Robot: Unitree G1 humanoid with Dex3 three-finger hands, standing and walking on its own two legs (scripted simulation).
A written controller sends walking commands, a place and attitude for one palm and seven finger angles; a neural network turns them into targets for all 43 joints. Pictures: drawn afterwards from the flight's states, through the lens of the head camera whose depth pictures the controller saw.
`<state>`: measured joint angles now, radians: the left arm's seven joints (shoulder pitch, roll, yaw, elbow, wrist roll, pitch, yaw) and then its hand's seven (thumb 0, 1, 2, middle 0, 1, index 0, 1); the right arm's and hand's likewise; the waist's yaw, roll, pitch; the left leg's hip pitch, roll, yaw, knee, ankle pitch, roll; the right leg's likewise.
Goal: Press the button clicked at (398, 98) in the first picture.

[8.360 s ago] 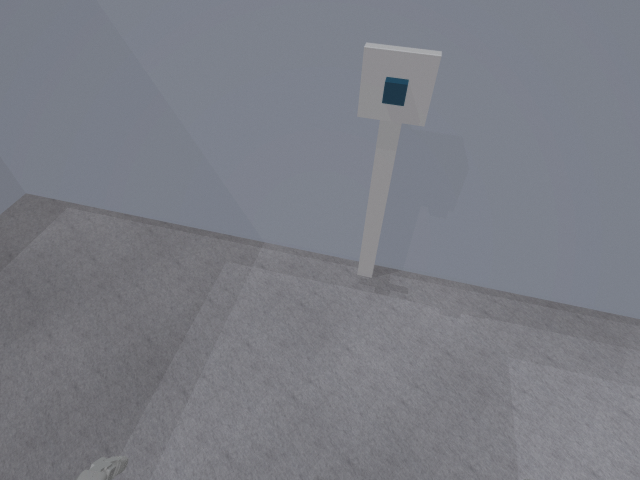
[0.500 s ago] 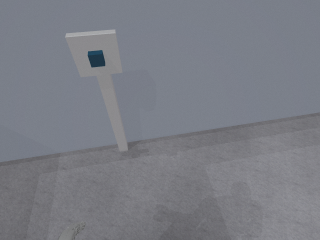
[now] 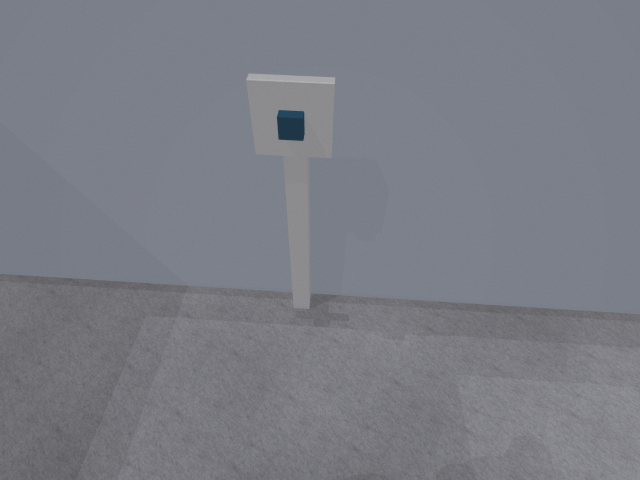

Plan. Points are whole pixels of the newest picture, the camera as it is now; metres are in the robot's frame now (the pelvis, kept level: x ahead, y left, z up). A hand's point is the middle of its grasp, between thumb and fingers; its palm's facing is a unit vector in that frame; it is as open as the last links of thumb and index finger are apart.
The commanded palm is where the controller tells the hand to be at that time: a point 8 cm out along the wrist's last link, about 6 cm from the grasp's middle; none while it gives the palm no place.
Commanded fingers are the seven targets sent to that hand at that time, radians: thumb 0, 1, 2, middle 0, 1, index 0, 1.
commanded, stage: take the last steps up to it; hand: left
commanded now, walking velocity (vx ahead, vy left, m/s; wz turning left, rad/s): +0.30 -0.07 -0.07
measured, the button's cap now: (291, 124) +0.79 +0.15 +0.03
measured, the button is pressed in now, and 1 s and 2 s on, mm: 0 0 0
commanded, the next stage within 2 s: come to a stop and stand still in 0.74 s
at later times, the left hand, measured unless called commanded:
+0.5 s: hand (228, 416) +0.24 +0.18 -0.18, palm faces -0.09 -0.98 -0.19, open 7.4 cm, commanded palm none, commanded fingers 0.00 0.90 0.90 -0.20 -0.30 -0.20 -0.30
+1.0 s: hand (259, 389) +0.30 +0.14 -0.20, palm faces +0.04 -0.99 -0.13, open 7.3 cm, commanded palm none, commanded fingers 0.00 0.90 0.90 -0.20 -0.30 -0.20 -0.30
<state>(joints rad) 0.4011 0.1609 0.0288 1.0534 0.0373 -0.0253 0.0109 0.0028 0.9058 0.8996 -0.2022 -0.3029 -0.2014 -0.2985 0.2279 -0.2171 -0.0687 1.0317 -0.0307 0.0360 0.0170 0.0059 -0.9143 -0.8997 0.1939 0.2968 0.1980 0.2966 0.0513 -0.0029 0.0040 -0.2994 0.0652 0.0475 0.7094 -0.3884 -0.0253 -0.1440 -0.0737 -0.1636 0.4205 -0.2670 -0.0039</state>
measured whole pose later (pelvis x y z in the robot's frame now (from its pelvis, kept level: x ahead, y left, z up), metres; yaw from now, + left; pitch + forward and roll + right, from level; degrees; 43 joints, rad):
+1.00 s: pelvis +0.29 -0.02 -0.01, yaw -3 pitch -3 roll -2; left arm 0.30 0.16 0.02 1.12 0.01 0.00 0.03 0.00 0.92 0.90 -0.20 -0.30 -0.20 -0.30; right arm 0.19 -0.13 -0.02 1.05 -0.02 -0.04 -0.03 0.00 -0.93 -0.90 0.19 0.30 0.20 0.30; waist 0.03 -0.05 0.01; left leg -0.30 0.06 0.13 0.59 -0.24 0.05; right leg -0.17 -0.03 -0.13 0.56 -0.36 0.01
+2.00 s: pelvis +0.23 -0.04 +0.00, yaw -4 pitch -2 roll +0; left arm 0.31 0.16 0.02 1.15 0.02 0.01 0.03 0.00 0.91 0.90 -0.20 -0.30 -0.20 -0.30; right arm 0.27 -0.14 -0.03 1.10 -0.01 -0.01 -0.05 0.02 -0.96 -0.90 0.20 0.30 0.20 0.30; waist 0.04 -0.03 0.02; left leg -0.14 0.01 0.08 0.46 -0.28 0.01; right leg -0.20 -0.10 -0.04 0.46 -0.22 0.06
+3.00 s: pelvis +0.19 -0.07 +0.00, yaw -1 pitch -3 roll +0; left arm 0.20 0.30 0.01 1.04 0.02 0.01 0.01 0.00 0.90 0.90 -0.20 -0.30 -0.20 -0.30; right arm 0.20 -0.31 -0.01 1.05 -0.03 0.02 0.00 0.00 -0.91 -0.90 0.20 0.30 0.20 0.30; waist 0.00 0.00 -0.01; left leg -0.19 0.05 0.02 0.48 -0.26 -0.03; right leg -0.22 -0.07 -0.10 0.46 -0.20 0.02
